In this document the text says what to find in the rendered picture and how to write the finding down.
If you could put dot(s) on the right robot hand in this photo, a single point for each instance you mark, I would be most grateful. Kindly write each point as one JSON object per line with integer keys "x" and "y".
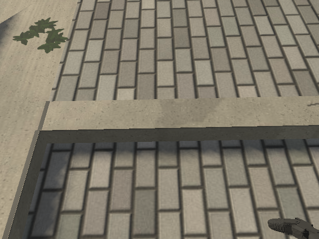
{"x": 297, "y": 227}

